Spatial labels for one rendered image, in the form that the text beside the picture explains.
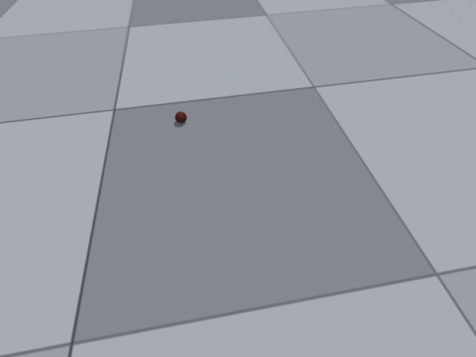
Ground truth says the ball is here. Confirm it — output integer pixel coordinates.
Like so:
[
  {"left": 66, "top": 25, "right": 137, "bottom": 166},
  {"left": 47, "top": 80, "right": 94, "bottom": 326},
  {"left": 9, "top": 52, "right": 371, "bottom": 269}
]
[{"left": 176, "top": 112, "right": 187, "bottom": 123}]

